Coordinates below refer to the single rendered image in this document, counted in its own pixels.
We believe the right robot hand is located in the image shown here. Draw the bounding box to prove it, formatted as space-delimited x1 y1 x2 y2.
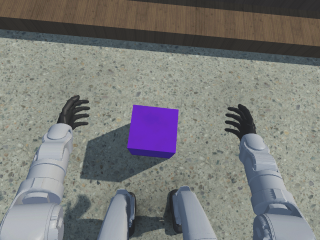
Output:
224 104 257 142

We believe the left robot hand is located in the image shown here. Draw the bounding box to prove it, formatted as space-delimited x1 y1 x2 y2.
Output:
57 95 90 130

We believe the robot right upper arm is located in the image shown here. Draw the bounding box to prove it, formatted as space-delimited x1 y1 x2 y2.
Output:
253 213 315 240

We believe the robot right forearm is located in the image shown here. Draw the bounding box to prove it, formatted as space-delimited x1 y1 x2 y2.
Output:
239 133 316 240

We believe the robot right thigh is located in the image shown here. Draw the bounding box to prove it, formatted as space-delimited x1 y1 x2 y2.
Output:
172 190 218 240

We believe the robot left upper arm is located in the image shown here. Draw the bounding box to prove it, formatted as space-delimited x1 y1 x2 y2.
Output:
0 202 64 240

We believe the carton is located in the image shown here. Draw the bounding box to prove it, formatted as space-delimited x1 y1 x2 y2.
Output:
127 105 179 159

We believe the robot left forearm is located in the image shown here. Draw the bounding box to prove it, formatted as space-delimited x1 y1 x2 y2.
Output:
0 123 74 234

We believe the robot left shin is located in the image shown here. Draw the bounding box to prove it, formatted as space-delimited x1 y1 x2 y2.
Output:
110 189 133 227

